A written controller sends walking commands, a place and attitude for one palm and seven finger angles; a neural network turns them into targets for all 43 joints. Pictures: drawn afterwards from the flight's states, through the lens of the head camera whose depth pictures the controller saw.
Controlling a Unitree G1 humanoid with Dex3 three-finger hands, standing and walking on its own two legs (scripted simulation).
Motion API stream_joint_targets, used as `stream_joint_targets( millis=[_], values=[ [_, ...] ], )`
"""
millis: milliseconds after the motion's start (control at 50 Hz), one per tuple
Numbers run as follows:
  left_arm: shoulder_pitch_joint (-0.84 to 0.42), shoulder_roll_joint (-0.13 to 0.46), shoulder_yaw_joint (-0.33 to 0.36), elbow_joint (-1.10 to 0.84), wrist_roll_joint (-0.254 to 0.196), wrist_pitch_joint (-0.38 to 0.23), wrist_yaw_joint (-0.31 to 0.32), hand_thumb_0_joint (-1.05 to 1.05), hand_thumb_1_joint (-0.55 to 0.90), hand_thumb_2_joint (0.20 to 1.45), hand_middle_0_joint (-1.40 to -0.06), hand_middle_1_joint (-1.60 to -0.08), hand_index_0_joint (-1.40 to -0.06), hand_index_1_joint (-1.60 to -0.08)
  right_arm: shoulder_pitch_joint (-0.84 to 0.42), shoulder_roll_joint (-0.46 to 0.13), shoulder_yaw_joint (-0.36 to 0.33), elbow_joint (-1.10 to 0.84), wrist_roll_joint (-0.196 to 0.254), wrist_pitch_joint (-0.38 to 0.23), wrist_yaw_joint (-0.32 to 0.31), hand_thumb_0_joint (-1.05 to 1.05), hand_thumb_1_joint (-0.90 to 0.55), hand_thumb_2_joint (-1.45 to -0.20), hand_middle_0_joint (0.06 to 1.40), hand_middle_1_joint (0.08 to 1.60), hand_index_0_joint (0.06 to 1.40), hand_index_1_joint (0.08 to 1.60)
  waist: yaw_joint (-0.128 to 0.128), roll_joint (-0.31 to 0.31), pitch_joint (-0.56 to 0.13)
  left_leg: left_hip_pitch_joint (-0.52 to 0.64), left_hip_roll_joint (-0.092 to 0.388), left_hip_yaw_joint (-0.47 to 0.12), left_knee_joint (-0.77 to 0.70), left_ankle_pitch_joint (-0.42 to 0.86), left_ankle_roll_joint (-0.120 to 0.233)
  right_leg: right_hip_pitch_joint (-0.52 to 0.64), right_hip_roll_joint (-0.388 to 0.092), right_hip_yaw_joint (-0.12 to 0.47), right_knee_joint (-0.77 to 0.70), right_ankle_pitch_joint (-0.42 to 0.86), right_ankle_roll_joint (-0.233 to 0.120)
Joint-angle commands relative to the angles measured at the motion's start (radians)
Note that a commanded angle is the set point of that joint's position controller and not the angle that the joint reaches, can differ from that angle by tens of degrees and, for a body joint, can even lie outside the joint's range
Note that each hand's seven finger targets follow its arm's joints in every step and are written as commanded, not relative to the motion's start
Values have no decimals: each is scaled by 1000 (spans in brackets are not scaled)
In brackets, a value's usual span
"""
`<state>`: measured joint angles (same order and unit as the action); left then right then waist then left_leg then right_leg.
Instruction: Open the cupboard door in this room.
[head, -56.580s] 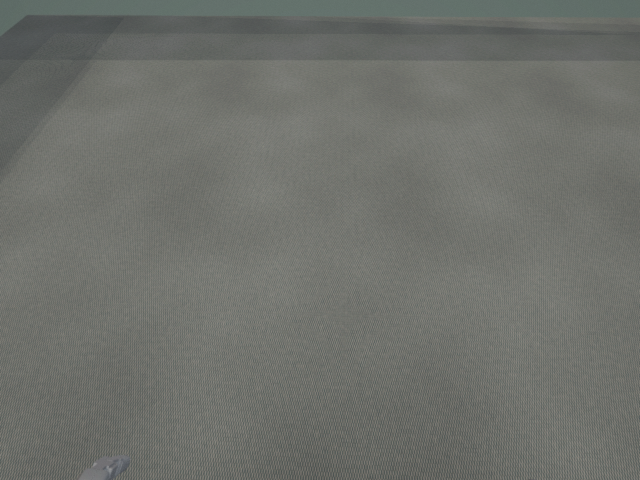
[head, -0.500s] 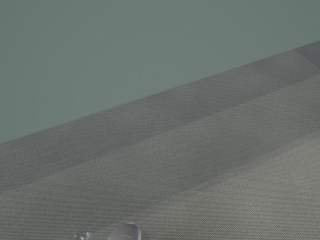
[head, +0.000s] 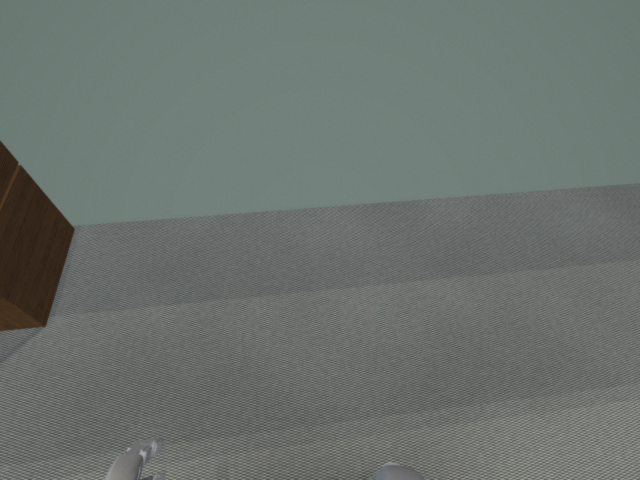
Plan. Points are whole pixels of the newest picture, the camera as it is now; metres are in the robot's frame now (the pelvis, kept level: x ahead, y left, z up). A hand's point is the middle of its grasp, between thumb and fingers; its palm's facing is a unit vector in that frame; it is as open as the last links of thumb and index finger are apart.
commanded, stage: turn to face it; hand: left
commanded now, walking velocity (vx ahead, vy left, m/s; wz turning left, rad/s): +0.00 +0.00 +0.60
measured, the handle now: out of the picture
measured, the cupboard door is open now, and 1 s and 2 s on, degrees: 49 49 49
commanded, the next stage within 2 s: take the last steps up to it in 1.40 s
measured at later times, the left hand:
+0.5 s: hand out of the picture -0.02 +0.21 -0.20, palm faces +0.36 -0.90 -0.24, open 7.4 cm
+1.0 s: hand out of the picture +0.05 +0.19 -0.15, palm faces +0.54 -0.79 -0.28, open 7.4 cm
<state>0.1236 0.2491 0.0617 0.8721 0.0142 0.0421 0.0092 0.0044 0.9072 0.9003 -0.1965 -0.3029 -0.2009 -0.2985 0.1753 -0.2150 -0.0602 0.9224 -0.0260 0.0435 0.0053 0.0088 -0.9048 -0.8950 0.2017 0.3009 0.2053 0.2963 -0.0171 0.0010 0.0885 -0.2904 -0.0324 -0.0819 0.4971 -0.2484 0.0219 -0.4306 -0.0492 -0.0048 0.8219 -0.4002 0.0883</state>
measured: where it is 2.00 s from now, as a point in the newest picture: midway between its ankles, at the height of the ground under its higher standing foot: outside the picture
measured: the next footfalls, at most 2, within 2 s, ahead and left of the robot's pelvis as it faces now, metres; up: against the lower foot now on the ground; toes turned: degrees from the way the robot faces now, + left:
right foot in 0.08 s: +0.04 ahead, -0.14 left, +0.00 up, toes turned +1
left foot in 0.46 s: +0.03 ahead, +0.11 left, +0.00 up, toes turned +24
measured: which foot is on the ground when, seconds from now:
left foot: down 0.00-0.08, up 0.10-0.44, down 0.46-0.94, up 0.96-1.00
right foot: up 0.00-0.06, down 0.08-0.46, up 0.48-0.92, down 0.94-1.00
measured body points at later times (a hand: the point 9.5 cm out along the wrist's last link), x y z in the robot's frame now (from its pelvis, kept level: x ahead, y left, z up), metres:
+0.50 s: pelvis +0.02 +0.00 -0.02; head +0.07 +0.04 +0.42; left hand -0.04 +0.25 -0.18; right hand +0.23 -0.21 -0.14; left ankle +0.00 +0.09 -0.74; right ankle +0.00 -0.14 -0.72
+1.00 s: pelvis +0.05 -0.04 -0.01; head +0.11 -0.03 +0.44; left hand +0.02 +0.24 -0.13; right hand +0.24 -0.22 -0.17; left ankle -0.02 +0.07 -0.70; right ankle +0.11 -0.13 -0.74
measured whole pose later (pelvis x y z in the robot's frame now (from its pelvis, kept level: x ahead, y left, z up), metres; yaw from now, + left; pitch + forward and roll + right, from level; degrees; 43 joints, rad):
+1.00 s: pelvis +0.05 -0.04 -0.01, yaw +36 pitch +2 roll +1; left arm 0.13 0.19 0.03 0.85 0.02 0.00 0.02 0.00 0.90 0.90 -0.20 -0.30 -0.20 -0.30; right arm 0.19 -0.24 -0.09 0.95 -0.02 0.07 0.01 0.01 -0.91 -0.90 0.20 0.30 0.20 0.30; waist -0.04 0.05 0.09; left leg -0.45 -0.07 -0.10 0.90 -0.47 -0.03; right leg -0.28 -0.03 -0.07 0.58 -0.32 -0.01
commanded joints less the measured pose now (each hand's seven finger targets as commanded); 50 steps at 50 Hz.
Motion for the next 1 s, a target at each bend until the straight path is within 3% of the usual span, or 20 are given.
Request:
stream_joint_targets(
  millis=[0,20,40,60,100,160,320,360,400,420,440,460,580,780,860,880,900,920,940,980],
  values=[
    [105,76,23,-66,-6,-38,9,0,900,900,-200,-300,-200,-300,-38,-214,-65,-83,6,-19,-12,0,-900,-900,200,300,200,300,42,149,-161,18,196,-245,-27,388,104,221,45,-35,-283,125,-19],
    [145,102,30,-57,-4,-50,15,0,900,900,-200,-300,-200,-300,-36,-182,-63,-88,14,-20,-9,0,-900,-900,200,300,200,300,61,89,-180,-75,147,-227,44,271,60,367,-8,6,-438,218,-31],
    [177,189,49,-51,13,-61,23,0,900,900,-200,-300,-200,-300,-17,-122,-55,-99,24,-24,-2,0,-900,-900,200,300,200,300,73,-168,-212,-260,20,-77,236,-38,-21,523,-251,233,-520,312,-107],
    [174,229,44,-58,17,-57,24,0,900,900,-200,-300,-200,-300,-27,-116,-55,-116,18,-24,2,0,-900,-900,200,300,200,300,75,-281,-185,-315,-56,38,491,-394,-61,443,-453,361,-522,464,-227],
    [108,155,35,-67,6,-58,35,0,900,900,-200,-300,-200,-300,-20,-132,-59,-86,12,-5,2,0,-900,-900,200,300,200,300,34,-262,-160,-322,25,-2,727,-314,-68,378,-385,273,-477,590,-255],
    [70,104,18,-74,4,-61,31,0,900,900,-200,-300,-200,-300,-47,-100,-38,-63,12,6,20,0,-900,-900,200,300,200,300,13,-196,-121,-312,54,62,700,-193,-92,379,-274,20,-431,731,-200],
    [162,163,42,-35,16,-54,25,0,900,900,-200,-300,-200,-300,-146,-63,-18,-84,18,2,32,0,-900,-900,200,300,200,300,60,-216,-111,-185,43,178,311,-206,-76,419,-309,-94,-377,775,-192],
    [164,175,47,-33,15,-51,21,0,900,900,-200,-300,-200,-300,-134,-73,-18,-87,18,-4,30,0,-900,-900,200,300,200,300,54,-210,-120,-116,30,203,222,-172,-62,394,-321,-109,-336,767,-181],
    [146,179,52,-32,8,-50,15,0,900,900,-200,-300,-200,-300,-55,-100,-27,-78,12,-12,28,0,-900,-900,200,300,200,300,3,-158,-167,57,15,210,33,-32,-44,327,-301,-167,-200,708,-128],
    [133,164,50,-47,-1,-47,9,0,900,900,-200,-300,-200,-300,31,-170,-44,-59,6,-21,24,0,-900,-900,200,300,200,300,-52,-35,-231,266,103,109,-46,192,1,165,-266,-202,-18,541,-77],
    [101,80,30,-95,-8,-44,-2,0,900,900,-200,-300,-200,-300,121,-303,-79,-51,-2,-28,16,0,-900,-900,200,300,200,300,-100,314,-264,415,422,-332,-85,625,173,-150,-94,-204,244,-212,5],
    [41,95,22,-129,5,-29,10,0,900,900,-200,-300,-200,-300,174,-329,-77,-33,7,-18,9,0,-900,-900,200,300,200,300,-107,207,-272,359,496,-348,-85,655,251,-173,-81,-58,336,-311,-16],
    [70,85,31,-41,8,-13,-1,0,900,900,-200,-300,-200,-300,-10,-212,-39,-84,6,-38,-20,0,-900,-900,200,300,200,300,6,115,-143,160,261,-131,-148,444,133,-144,-64,15,356,13,5],
    [4,66,20,-87,0,-18,5,0,900,900,-200,-300,-200,-300,14,-214,-58,-68,-1,-26,-12,0,-900,-900,200,300,200,300,-7,147,-139,112,229,-236,-121,347,143,-12,11,-6,8,-20,-2],
    [103,72,26,-71,-7,-37,12,0,900,900,-200,-300,-200,-300,-29,-205,-64,-81,6,-19,-12,0,-900,-900,200,300,200,300,40,157,-175,9,181,-264,-28,365,102,236,48,-29,-298,121,-22],
    [142,104,33,-62,-4,-48,18,0,900,900,-200,-300,-200,-300,-27,-173,-62,-85,14,-20,-9,0,-900,-900,200,300,200,300,60,87,-187,-92,136,-242,43,253,58,380,-11,22,-438,205,-36],
    [169,192,52,-60,13,-58,27,0,900,900,-200,-300,-200,-300,-11,-114,-55,-95,24,-22,-1,0,-900,-900,200,300,200,300,71,-175,-216,-282,9,-93,236,-49,-22,534,-253,257,-526,283,-114],
    [161,226,46,-65,17,-54,27,0,900,900,-200,-300,-200,-300,-18,-113,-54,-111,16,-22,2,0,-900,-900,200,300,200,300,67,-266,-180,-318,-55,28,490,-383,-62,435,-457,364,-531,425,-230],
    [132,178,38,-67,9,-59,32,0,900,900,-200,-300,-200,-300,-19,-142,-59,-88,7,-8,2,0,-900,-900,200,300,200,300,54,-294,-151,-302,5,-21,651,-353,-56,332,-425,341,-529,425,-255],
    [43,111,18,-79,1,-57,29,0,900,900,-200,-300,-200,-300,-12,-122,-55,-52,6,5,12,0,-900,-900,200,300,200,300,1,-185,-94,-320,41,13,771,-204,-78,312,-301,143,-483,518,-223]
  ],
)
